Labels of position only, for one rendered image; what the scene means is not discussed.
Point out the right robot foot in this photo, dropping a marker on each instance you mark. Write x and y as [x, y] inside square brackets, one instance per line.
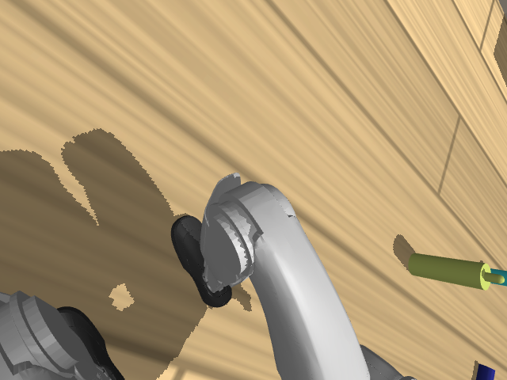
[185, 235]

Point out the right robot hand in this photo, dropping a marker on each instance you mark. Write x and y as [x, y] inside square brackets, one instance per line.
[378, 368]

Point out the left robot foot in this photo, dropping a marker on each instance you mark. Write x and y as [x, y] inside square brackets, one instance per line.
[91, 338]

